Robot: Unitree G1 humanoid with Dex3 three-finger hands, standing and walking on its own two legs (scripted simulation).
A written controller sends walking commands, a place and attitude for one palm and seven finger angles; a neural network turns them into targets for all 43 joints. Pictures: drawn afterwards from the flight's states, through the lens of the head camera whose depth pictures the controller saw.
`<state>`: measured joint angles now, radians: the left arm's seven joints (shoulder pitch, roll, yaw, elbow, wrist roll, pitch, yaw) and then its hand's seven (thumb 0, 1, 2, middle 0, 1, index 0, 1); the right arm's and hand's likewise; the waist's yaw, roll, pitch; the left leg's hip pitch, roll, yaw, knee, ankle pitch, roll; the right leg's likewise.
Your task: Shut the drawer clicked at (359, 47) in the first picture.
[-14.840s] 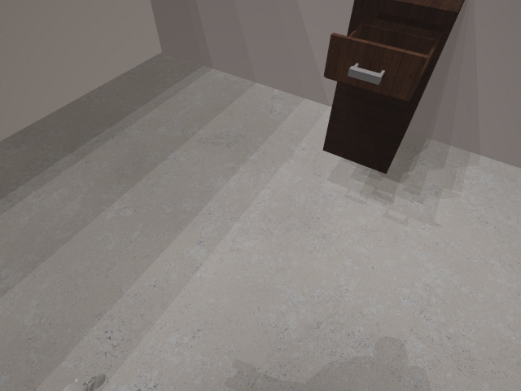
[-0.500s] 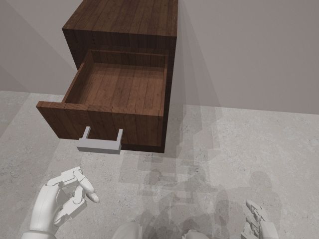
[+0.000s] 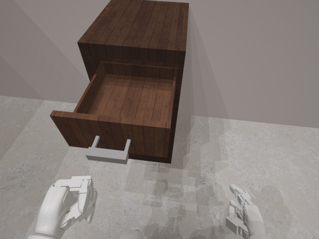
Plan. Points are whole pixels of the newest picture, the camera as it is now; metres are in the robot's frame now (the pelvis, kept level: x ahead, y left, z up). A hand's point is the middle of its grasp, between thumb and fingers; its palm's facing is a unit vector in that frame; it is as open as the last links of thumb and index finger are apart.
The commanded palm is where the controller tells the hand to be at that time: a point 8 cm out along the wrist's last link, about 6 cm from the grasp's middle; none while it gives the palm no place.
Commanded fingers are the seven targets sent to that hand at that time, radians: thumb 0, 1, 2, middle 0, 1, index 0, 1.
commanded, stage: raise the hand and make a fist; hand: left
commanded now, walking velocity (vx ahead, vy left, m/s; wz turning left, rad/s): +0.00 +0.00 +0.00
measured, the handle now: (110, 148) +0.36 +0.17 -0.02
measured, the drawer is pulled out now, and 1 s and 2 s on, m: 0.30 0.30 0.30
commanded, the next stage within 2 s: bring the fist close to the handle in 0.40 s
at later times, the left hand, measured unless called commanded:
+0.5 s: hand (91, 203) +0.18 +0.15 +0.08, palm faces -0.03 -1.00 -0.08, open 3.2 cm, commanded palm +0.15 +0.21 +0.09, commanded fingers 0.00 0.90 0.90 -1.40 -1.60 -1.40 -1.60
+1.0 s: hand (104, 192) +0.22 +0.15 +0.03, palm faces -0.08 -1.00 -0.05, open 3.2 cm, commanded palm +0.20 +0.21 +0.04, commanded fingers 0.00 0.90 0.90 -1.40 -1.60 -1.40 -1.60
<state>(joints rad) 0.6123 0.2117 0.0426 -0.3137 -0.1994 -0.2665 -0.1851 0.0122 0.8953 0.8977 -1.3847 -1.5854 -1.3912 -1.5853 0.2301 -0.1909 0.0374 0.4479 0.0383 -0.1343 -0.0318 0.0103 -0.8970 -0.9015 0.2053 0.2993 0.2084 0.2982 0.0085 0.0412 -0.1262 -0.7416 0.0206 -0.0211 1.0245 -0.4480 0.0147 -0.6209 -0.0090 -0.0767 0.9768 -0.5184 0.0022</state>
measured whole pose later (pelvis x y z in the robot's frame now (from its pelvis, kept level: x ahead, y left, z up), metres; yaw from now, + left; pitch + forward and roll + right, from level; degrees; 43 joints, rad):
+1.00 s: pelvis +0.00 -0.02 -0.01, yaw +0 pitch +14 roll -1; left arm 0.41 0.22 0.12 -0.03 -0.24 -0.38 -0.26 0.01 0.90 0.90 -1.40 -1.60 -1.40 -1.60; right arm 0.22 -0.23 0.00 0.54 0.03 -0.17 -0.05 0.01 -0.90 -0.90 0.20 0.30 0.21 0.30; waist -0.02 0.03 -0.14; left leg -0.86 0.04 -0.03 1.09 -0.47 -0.01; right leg -0.76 0.00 -0.08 1.07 -0.56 -0.03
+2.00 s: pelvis -0.01 -0.01 -0.05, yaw -1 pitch +20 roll -2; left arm 0.21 0.23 0.10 0.10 -0.20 -0.42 -0.18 0.01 0.90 0.90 -1.40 -1.60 -1.40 -1.60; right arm 0.20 -0.24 0.01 0.52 0.02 -0.07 -0.02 0.01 -0.90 -0.90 0.20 0.30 0.21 0.30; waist -0.03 0.03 -0.17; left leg -1.10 0.04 -0.03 1.26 -0.51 0.00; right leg -1.00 0.01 -0.07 1.25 -0.60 -0.02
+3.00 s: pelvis -0.03 +0.00 -0.05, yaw -2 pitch +21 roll -3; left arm -0.34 0.28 0.18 0.60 -0.16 -0.43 -0.20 -0.01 0.78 0.90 -1.40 -1.60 -1.40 -1.60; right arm 0.25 -0.25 0.02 0.61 0.01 -0.03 -0.03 0.01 -0.90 -0.90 0.20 0.30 0.21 0.30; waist -0.07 0.02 -0.15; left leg -1.14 0.04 -0.02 1.26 -0.48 0.01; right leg -1.04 0.01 -0.07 1.23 -0.56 -0.01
